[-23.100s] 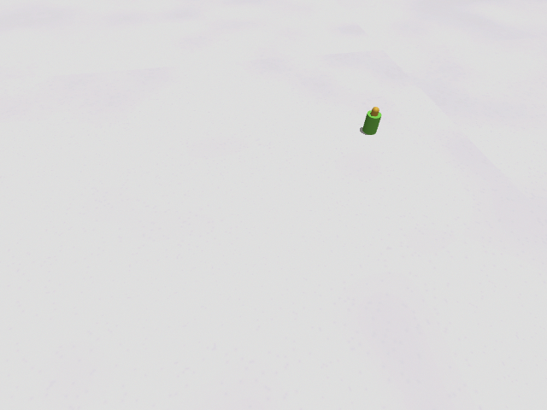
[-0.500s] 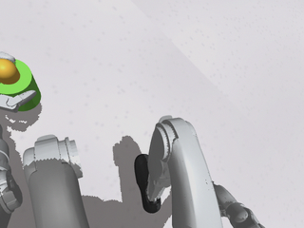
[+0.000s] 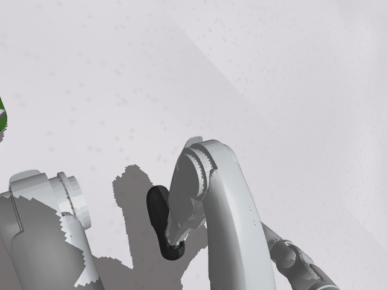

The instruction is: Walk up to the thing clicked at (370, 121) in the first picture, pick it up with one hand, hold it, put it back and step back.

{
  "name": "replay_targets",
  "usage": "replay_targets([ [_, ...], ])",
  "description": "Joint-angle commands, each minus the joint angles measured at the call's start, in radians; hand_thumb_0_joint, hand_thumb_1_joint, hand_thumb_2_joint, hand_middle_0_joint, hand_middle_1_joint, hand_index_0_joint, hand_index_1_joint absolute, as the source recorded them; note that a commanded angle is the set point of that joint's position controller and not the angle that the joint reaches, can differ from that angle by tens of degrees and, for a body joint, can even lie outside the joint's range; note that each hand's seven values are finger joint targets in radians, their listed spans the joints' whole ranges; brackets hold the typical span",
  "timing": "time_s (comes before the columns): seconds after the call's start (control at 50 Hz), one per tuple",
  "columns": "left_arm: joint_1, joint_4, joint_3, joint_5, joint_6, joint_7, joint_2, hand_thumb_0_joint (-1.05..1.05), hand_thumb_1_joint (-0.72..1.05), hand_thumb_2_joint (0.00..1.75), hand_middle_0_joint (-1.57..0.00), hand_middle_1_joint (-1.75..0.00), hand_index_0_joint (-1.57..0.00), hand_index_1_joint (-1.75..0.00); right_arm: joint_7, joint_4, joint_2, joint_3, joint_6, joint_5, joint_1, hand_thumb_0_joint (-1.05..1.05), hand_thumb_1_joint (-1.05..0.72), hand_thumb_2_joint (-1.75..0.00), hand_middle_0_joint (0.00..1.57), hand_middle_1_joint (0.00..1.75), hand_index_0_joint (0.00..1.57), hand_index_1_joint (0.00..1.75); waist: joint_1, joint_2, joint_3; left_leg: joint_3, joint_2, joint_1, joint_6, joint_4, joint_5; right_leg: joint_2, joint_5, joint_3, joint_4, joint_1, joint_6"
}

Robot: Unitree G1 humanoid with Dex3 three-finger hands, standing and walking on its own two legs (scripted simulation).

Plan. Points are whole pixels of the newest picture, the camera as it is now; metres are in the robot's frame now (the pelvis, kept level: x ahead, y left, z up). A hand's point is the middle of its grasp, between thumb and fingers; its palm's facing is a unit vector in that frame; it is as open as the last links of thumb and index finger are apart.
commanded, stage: lower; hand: left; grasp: from the side
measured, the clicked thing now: out of the picture +0.46 +0.26 -0.18
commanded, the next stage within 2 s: loosen in 0.50 s
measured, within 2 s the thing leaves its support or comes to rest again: rests again in 1.10 s
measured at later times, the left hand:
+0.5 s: hand out of the picture +0.46 +0.26 -0.18, palm faces +0.26 -0.97 -0.04, open 9.8 cm
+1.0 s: hand out of the picture +0.47 +0.26 -0.17, palm faces +0.26 -0.96 -0.01, open 11.7 cm
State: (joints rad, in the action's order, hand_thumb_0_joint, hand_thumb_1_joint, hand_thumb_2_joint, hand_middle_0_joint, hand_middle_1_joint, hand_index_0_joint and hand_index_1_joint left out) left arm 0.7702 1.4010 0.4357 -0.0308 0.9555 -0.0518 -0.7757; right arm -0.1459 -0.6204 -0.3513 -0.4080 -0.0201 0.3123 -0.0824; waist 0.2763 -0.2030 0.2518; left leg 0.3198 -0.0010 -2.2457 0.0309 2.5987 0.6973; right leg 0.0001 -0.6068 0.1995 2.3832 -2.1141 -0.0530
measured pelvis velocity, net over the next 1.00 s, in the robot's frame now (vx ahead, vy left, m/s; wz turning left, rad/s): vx -0.01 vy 0.01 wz -0.06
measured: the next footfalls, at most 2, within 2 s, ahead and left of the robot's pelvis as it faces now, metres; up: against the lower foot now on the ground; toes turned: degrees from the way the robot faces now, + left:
none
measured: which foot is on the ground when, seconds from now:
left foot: down 0.00-1.00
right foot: down 0.00-1.00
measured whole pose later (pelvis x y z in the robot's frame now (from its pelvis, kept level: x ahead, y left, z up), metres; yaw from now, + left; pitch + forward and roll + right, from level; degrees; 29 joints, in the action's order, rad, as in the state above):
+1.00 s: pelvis -0.01 +0.01 +0.00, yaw -3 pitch +14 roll -19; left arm 0.78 1.50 0.42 -0.06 1.07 -0.02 -0.89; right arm -0.14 -0.57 -0.36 -0.52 -0.03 0.36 -0.16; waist 0.29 -0.27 0.30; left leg 0.40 -0.01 -2.22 0.02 2.63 0.71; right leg -0.04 -0.58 0.26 2.35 -2.06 -0.07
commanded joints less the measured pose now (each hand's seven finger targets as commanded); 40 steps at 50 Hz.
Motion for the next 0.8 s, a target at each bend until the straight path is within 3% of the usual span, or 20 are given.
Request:
replay_targets([
  [0.0, 0.351, -0.187, 0.014, -0.025, 0.131, 0.026, -0.154, 0.0, 0.17, 1.26, -1.24, -1.4, -1.25, -1.4, 0.019, 0.011, -0.342, 0.081, -0.002, 0.015, 0.076, 0.0, -0.91, -0.91, 0.2, 0.3, 0.2, 0.3, 0.126, 0.523, -0.646, -0.097, -0.046, 0.44, -0.01, -0.297, -0.139, -0.056, 0.195, 0.089, -0.181, 0.329, 0.053],
  [0.12, 0.347, -0.154, -0.015, -0.007, 0.15, 0.036, -0.17, 0.0, 0.23, 1.27, -1.23, -1.4, -1.25, -1.39, 0.021, 0.014, -0.351, 0.058, -0.006, 0.027, 0.049, 0.0, -0.91, -0.91, 0.2, 0.3, 0.2, 0.3, 0.142, 0.544, -0.611, -0.071, -0.053, 0.466, -0.001, -0.307, -0.148, -0.062, 0.202, 0.111, -0.171, 0.312, 0.053],
  [0.2, 0.326, -0.131, 0.007, -0.015, 0.162, 0.048, -0.197, 0.0, 0.24, 1.27, -1.24, -1.4, -1.26, -1.4, 0.021, 0.026, -0.358, 0.041, -0.008, 0.035, 0.037, 0.0, -0.91, -0.9, 0.2, 0.3, 0.2, 0.3, 0.14, 0.544, -0.607, -0.062, -0.055, 0.465, -0.001, -0.304, -0.156, -0.067, 0.213, 0.118, -0.172, 0.338, 0.05],
  [0.36, 0.338, -0.12, -0.003, 0.0, 0.185, 0.059, -0.226, 0.0, 0.28, 1.28, -1.26, -1.4, -1.27, -1.4, 0.024, 0.03, -0.368, 0.021, -0.015, 0.049, 0.002, 0.0, -0.9, -0.9, 0.2, 0.3, 0.2, 0.3, 0.158, 0.569, -0.554, -0.044, -0.062, 0.468, 0.005, -0.311, -0.144, -0.072, 0.203, 0.135, -0.169, 0.317, 0.051],
  [0.46, 0.317, -0.116, 0.005, -0.011, 0.193, 0.061, -0.238, 0.0, 0.25, 1.27, -1.26, -1.4, -1.27, -1.39, 0.024, 0.032, -0.369, 0.011, -0.013, 0.055, -0.002, 0.0, -0.9, -0.9, 0.2, 0.3, 0.2, 0.3, 0.161, 0.549, -0.584, -0.047, -0.061, 0.476, -0.002, -0.291, -0.16, -0.081, 0.224, 0.133, -0.182, 0.351, 0.047],
  [0.58, 0.322, -0.099, -0.006, -0.012, 0.204, 0.063, -0.24, 0.0, 0.24, 1.28, -1.25, -1.4, -1.27, -1.4, 0.024, 0.034, -0.376, 0.004, -0.012, 0.06, -0.014, 0.0, -0.9, -0.9, 0.2, 0.3, 0.2, 0.3, 0.172, 0.551, -0.55, -0.039, -0.065, 0.47, 0.0, -0.295, -0.132, -0.083, 0.202, 0.143, -0.183, 0.337, 0.047],
  [0.6, 0.314, -0.089, -0.008, -0.011, 0.204, 0.063, -0.237, 0.0, 0.22, 1.2, -1.29, -1.34, -1.3, -1.34, 0.024, 0.032, -0.377, 0.002, -0.012, 0.06, -0.01, 0.0, -0.91, -0.9, 0.2, 0.3, 0.2, 0.3, 0.176, 0.546, -0.549, -0.037, -0.064, 0.468, -0.001, -0.292, -0.137, -0.084, 0.211, 0.144, -0.185, 0.345, 0.046],
  [0.66, 0.322, -0.117, 0.0, -0.026, 0.212, 0.055, -0.247, 0.0, 0.02, 0.96, -1.07, -1.1, -1.1, -1.1, 0.026, 0.033, -0.376, 0.0, -0.01, 0.06, -0.013, 0.0, -0.91, -0.9, 0.2, 0.3, 0.2, 0.3, 0.168, 0.546, -0.557, -0.04, -0.064, 0.475, -0.002, -0.288, -0.146, -0.086, 0.219, 0.14, -0.187, 0.35, 0.046],
  [0.74, 0.316, -0.104, 0.003, -0.038, 0.216, 0.047, -0.242, 0.0, -0.11, 0.64, -0.94, -0.88, -0.96, -0.86, 0.027, 0.036, -0.384, 0.0, -0.007, 0.059, -0.018, 0.0, -0.92, -0.9, 0.2, 0.3, 0.2, 0.3, 0.169, 0.564, -0.544, -0.036, -0.065, 0.48, 0.002, -0.293, -0.16, -0.086, 0.228, 0.146, -0.183, 0.347, 0.048],
  [0.78, 0.308, -0.1, 0.008, -0.034, 0.216, 0.044, -0.244, 0.0, -0.17, 0.57, -0.89, -0.81, -0.91, -0.79, 0.028, 0.033, -0.386, 0.001, -0.009, 0.059, -0.019, 0.0, -0.92, -0.9, 0.2, 0.3, 0.2, 0.3, 0.172, 0.553, -0.533, -0.032, -0.068, 0.479, 0.003, -0.297, -0.142, -0.085, 0.215, 0.147, -0.185, 0.337, 0.049],
])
